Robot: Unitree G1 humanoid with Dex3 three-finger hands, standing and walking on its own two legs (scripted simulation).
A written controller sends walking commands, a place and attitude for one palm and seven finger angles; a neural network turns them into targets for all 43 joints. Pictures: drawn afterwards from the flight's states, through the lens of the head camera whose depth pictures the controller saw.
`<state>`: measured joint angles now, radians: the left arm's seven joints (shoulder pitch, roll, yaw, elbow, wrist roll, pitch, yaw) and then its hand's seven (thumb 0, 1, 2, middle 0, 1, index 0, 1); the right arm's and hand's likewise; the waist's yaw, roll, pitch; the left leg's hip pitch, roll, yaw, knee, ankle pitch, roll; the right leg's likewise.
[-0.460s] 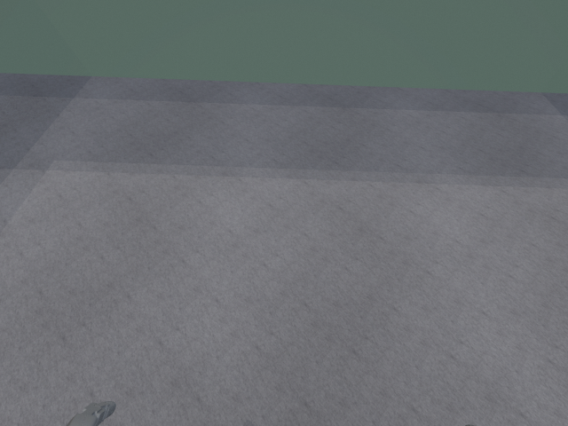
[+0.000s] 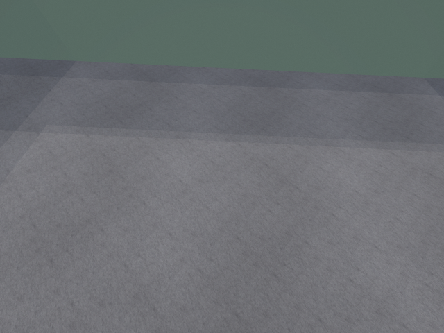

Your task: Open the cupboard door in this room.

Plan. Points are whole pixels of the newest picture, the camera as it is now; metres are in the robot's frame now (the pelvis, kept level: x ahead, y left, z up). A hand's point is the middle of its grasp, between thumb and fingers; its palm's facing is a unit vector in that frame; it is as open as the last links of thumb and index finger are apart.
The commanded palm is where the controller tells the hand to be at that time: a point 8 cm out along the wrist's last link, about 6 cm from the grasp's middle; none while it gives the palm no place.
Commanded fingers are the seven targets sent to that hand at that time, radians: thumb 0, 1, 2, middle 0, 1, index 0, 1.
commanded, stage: stand and wait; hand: left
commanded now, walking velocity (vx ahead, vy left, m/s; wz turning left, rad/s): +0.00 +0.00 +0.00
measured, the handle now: out of the picture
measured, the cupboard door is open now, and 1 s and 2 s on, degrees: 0 0 0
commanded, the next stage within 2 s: turn or walk to find it in 0.44 s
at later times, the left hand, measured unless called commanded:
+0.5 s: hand out of the picture +0.06 +0.24 -0.15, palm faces -0.03 -0.94 -0.34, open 7.4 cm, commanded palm none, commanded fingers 0.00 0.90 0.90 -0.20 -0.30 -0.20 -0.30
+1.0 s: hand out of the picture +0.00 +0.23 -0.18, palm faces +0.13 -0.96 -0.23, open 7.4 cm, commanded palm none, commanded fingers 0.00 0.90 0.90 -0.20 -0.30 -0.20 -0.30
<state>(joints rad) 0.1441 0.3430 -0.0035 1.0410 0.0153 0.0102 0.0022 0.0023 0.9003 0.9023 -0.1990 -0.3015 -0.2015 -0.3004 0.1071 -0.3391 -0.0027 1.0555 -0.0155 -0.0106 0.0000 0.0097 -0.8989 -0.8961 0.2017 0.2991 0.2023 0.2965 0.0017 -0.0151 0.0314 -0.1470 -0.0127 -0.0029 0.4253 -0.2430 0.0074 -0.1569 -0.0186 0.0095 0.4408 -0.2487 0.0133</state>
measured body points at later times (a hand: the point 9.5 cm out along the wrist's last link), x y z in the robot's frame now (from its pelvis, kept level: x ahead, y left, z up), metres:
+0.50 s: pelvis -0.02 -0.01 +0.00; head -0.02 +0.00 +0.45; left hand +0.06 +0.29 -0.13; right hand +0.05 -0.31 -0.13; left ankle -0.01 +0.12 -0.74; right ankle -0.01 -0.13 -0.74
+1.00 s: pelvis -0.05 +0.01 -0.01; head -0.01 +0.04 +0.44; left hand -0.01 +0.28 -0.16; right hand +0.02 -0.22 -0.15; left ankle -0.01 +0.12 -0.74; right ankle -0.05 -0.13 -0.68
